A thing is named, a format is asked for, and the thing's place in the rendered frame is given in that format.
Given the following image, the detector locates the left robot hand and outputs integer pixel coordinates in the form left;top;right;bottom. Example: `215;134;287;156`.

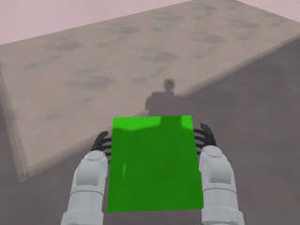
91;131;113;164

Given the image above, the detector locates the carton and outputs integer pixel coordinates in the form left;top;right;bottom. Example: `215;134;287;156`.
107;115;204;213

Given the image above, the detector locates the right robot hand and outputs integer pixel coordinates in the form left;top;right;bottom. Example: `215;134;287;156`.
193;123;217;156

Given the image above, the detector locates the left robot forearm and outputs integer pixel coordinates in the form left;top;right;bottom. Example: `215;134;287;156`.
61;150;108;225

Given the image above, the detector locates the right robot forearm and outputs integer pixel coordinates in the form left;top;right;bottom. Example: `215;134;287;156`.
199;145;245;225

